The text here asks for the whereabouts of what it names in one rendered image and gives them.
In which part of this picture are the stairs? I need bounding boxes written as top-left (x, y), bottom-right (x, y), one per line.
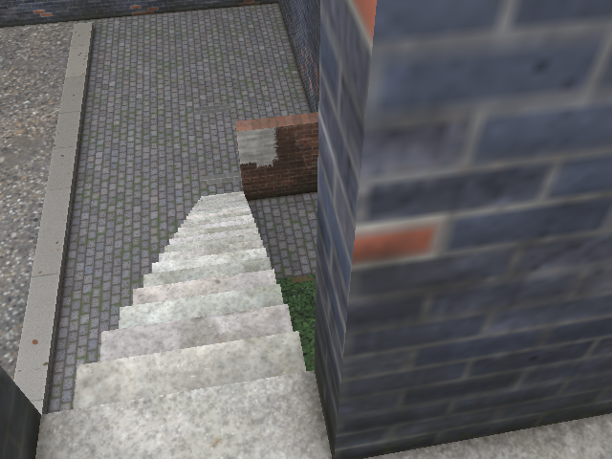
top-left (74, 191), bottom-right (306, 409)

